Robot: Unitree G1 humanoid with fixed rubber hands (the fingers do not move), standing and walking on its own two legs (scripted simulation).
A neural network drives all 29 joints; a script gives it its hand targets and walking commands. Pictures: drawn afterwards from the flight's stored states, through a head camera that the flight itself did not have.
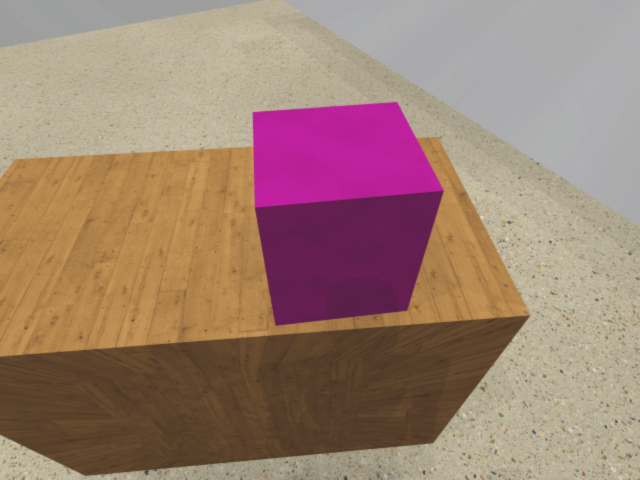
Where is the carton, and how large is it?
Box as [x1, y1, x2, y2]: [253, 102, 443, 325]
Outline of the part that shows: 396,102 253,112 255,210 275,325 406,310 443,190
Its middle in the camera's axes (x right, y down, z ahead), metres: +0.02 -0.04 +0.58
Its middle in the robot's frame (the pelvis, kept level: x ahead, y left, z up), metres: +0.47 -0.01 +0.07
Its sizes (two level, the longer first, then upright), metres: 0.210 0.200 0.250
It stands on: a pedestal, 0.72 m high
